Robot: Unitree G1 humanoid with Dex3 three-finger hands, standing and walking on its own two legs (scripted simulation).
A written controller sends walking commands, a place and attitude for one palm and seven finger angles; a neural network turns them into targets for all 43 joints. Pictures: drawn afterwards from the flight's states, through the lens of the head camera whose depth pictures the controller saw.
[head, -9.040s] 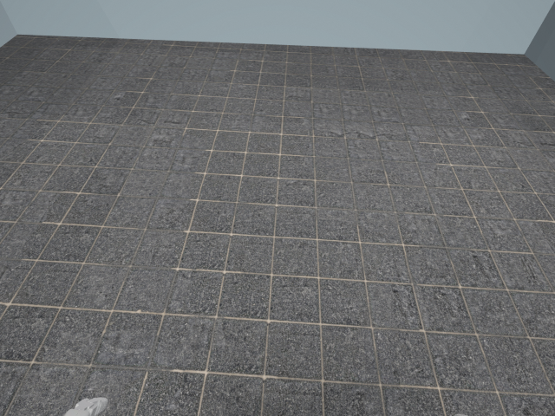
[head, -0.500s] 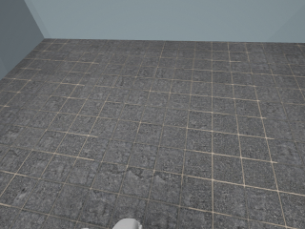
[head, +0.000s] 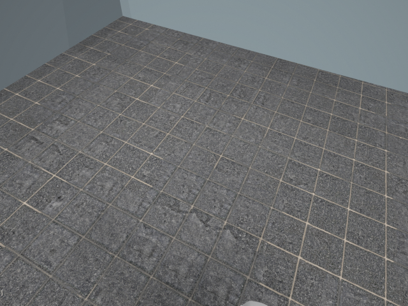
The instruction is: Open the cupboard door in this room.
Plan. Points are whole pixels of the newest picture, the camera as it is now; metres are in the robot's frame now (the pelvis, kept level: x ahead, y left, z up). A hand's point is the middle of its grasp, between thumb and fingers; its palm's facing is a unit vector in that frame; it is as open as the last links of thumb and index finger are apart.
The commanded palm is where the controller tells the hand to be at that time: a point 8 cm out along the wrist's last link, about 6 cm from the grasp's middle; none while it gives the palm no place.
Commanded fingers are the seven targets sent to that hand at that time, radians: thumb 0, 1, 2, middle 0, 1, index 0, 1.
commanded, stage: turn or walk to find it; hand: left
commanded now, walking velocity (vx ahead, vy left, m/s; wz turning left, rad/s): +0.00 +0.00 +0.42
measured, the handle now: out of the picture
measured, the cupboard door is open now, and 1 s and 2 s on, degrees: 0 0 0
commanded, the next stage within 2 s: stand and wait in 1.78 s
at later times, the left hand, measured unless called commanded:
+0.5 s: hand out of the picture +0.00 +0.15 -0.15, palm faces +0.24 -0.94 -0.26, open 7.4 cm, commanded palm none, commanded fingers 0.00 0.90 0.90 -0.20 -0.30 -0.20 -0.30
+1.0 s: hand out of the picture -0.08 +0.21 -0.16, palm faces +0.43 -0.86 -0.25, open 7.4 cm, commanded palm none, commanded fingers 0.00 0.90 0.90 -0.20 -0.30 -0.20 -0.30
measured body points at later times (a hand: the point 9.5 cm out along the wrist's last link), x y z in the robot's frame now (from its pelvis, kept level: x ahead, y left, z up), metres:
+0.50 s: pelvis -0.02 -0.05 +0.00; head +0.01 -0.07 +0.45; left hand -0.01 +0.20 -0.13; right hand +0.07 -0.29 -0.16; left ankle -0.08 +0.11 -0.66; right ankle -0.01 -0.14 -0.74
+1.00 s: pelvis -0.06 -0.01 +0.00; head -0.04 +0.01 +0.45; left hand -0.10 +0.26 -0.14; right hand +0.12 -0.20 -0.14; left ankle -0.08 +0.09 -0.74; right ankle -0.01 -0.15 -0.68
